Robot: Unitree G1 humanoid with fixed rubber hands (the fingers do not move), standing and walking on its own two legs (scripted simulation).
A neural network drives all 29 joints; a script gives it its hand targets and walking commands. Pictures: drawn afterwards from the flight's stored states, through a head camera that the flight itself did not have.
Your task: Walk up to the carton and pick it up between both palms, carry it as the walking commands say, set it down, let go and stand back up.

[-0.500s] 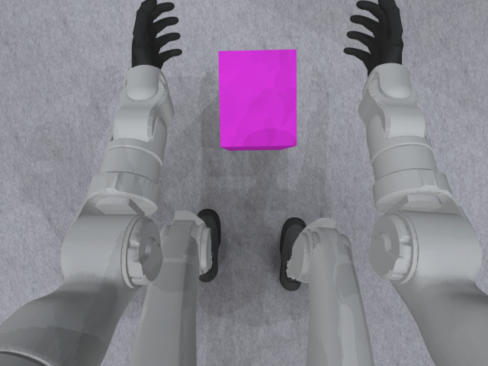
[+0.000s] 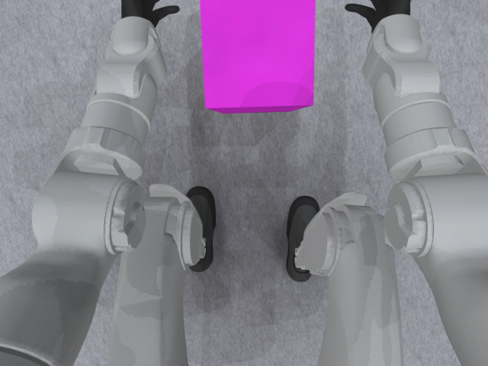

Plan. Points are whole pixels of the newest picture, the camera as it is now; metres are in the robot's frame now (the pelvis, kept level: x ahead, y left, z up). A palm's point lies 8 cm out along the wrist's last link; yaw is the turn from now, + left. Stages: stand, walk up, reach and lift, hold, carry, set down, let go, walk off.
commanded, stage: reach and lift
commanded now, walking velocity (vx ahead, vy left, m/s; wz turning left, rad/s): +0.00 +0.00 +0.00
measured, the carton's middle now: (256, 57) +0.52 +0.01 -0.30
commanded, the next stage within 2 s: none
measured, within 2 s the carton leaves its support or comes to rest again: leaves its support in 1.46 s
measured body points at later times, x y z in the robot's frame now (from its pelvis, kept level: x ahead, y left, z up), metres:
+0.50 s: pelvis -0.01 +0.00 -0.06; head +0.37 +0.00 +0.17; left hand +0.55 +0.16 -0.25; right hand +0.56 -0.15 -0.25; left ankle +0.12 +0.13 -0.40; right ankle +0.10 -0.12 -0.40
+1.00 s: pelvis -0.01 +0.00 -0.05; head +0.37 +0.00 +0.18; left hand +0.55 +0.14 -0.24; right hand +0.56 -0.11 -0.24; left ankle +0.11 +0.13 -0.40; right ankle +0.10 -0.12 -0.40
